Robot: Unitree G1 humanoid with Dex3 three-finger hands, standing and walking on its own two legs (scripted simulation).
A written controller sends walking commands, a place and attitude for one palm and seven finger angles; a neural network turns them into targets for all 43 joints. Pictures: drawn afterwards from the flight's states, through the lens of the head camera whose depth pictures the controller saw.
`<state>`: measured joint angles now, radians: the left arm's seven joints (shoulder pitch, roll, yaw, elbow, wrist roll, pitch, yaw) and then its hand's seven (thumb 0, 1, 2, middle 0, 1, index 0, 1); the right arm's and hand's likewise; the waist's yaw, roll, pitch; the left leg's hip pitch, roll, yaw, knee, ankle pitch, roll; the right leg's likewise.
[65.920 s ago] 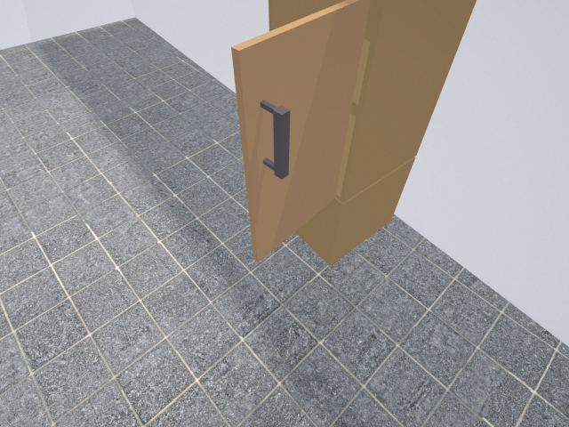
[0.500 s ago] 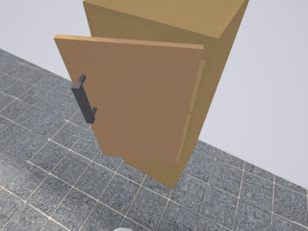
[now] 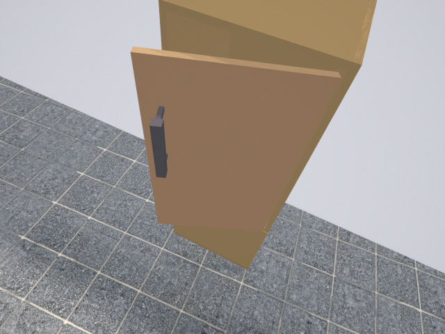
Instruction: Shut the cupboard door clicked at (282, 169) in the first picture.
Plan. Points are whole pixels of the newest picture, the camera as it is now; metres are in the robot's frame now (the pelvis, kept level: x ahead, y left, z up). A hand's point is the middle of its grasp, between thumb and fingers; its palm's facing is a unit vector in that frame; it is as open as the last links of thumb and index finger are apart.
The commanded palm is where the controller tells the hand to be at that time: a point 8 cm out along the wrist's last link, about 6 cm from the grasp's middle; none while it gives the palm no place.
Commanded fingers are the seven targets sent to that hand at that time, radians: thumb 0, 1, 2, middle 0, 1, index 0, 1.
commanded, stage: come to a stop and stand still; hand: left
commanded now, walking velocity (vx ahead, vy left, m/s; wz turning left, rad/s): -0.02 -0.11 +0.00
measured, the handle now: (161, 143) +0.45 +0.16 +0.06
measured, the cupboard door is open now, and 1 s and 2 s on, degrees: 23 23 23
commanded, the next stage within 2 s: look again from close up in 1.60 s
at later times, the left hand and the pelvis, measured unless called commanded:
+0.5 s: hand out of the picture -0.01 +0.10 -0.18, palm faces +0.04 -0.98 -0.19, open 7.3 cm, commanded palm none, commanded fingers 0.00 0.90 0.90 -0.20 -0.30 -0.20 -0.30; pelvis -0.02 -0.07 -0.01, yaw +1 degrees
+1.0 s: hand out of the picture -0.04 +0.05 -0.18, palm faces +0.10 -0.99 -0.14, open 7.4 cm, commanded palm none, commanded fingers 0.00 0.90 0.90 -0.20 -0.30 -0.20 -0.30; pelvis +0.02 -0.09 -0.01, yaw +2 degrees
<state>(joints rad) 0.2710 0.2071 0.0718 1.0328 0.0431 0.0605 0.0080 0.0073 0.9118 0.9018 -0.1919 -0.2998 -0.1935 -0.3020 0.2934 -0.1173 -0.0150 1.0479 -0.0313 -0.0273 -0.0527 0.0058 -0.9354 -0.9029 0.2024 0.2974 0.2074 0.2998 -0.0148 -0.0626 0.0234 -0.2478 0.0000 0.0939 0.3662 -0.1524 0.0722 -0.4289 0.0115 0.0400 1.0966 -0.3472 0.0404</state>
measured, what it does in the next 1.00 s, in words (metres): steps on the spot: right foot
